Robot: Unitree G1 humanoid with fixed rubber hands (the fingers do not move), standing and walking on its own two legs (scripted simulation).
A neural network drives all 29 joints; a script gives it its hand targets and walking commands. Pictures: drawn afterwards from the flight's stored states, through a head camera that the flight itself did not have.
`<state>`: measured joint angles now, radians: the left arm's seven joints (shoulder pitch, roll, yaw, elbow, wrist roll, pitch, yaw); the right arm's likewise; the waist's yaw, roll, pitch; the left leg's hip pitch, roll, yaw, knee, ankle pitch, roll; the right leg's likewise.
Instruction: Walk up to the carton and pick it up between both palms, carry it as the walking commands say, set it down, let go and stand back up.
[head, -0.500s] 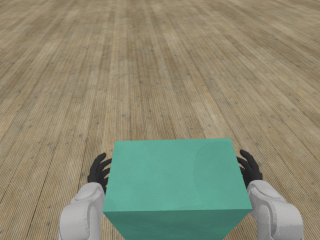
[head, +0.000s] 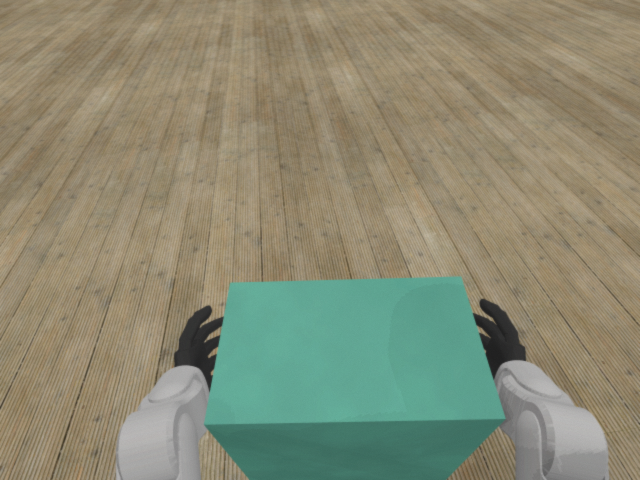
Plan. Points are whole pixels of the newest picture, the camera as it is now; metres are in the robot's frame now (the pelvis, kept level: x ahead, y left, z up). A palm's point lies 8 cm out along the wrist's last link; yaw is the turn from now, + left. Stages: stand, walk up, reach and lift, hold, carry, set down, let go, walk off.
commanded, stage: carry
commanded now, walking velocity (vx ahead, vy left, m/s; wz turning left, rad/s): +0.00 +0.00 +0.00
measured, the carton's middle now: (346, 396) +0.24 +0.00 +0.00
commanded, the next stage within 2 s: none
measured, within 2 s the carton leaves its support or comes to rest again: neither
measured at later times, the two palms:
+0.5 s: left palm (197, 371) +0.24 +0.17 +0.07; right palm (506, 365) +0.24 -0.18 +0.08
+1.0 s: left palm (198, 370) +0.24 +0.17 +0.08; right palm (508, 363) +0.24 -0.18 +0.08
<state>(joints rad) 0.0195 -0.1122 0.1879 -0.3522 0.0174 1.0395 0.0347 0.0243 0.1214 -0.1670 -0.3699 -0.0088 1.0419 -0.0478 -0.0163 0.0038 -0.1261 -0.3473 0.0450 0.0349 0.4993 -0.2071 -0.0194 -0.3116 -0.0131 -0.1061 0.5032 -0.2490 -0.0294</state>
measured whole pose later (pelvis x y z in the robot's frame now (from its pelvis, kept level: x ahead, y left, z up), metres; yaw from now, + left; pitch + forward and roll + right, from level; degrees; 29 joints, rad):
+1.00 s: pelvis +0.01 -0.01 +0.00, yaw +0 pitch +3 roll +0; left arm 0.03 -0.11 0.18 -0.40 0.01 1.08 0.05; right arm 0.04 0.12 -0.16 -0.41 0.00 1.09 -0.06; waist -0.01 0.00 -0.14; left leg -0.34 0.06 0.03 0.51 -0.22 -0.03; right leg -0.30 -0.01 -0.11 0.51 -0.27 -0.03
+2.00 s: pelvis +0.00 -0.02 +0.00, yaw -1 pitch +3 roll +0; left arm 0.06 -0.12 0.17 -0.46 0.00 1.14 0.06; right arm 0.05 0.11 -0.16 -0.47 0.02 1.14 -0.07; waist -0.02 0.01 -0.16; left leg -0.34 0.08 0.04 0.50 -0.21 -0.05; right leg -0.31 0.02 -0.11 0.50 -0.25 -0.05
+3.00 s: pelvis +0.00 -0.01 +0.00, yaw +0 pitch +3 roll +0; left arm 0.02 -0.12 0.18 -0.40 0.00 1.09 0.07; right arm 0.02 0.11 -0.17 -0.41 0.01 1.09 -0.06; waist -0.01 0.01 -0.14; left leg -0.35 0.06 0.04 0.50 -0.21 -0.03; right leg -0.31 -0.01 -0.10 0.50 -0.25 -0.03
